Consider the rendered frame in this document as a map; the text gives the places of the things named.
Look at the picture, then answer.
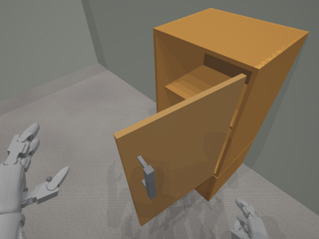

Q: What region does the robot left hand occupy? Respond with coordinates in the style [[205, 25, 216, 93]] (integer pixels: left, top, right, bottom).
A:
[[0, 122, 70, 214]]

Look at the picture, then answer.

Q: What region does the handle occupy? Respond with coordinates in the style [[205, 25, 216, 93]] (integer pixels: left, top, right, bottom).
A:
[[137, 156, 157, 199]]

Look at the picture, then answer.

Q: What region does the left robot forearm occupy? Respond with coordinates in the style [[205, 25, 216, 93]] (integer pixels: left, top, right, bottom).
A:
[[0, 212, 26, 239]]

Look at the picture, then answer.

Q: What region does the robot right hand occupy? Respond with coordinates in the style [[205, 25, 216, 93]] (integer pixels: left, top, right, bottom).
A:
[[231, 198, 269, 239]]

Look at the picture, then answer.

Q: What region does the cupboard door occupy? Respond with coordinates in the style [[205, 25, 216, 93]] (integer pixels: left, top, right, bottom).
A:
[[113, 74, 247, 227]]

